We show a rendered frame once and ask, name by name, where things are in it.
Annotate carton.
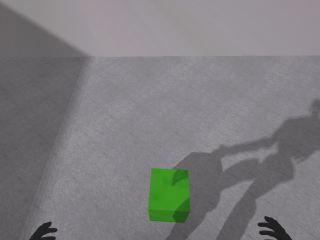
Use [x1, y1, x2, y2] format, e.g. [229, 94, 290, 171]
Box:
[148, 168, 190, 223]

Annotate robot right hand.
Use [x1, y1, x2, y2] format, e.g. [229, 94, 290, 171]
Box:
[257, 216, 292, 240]

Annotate robot left hand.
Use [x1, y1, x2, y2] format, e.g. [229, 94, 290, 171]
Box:
[29, 221, 58, 240]

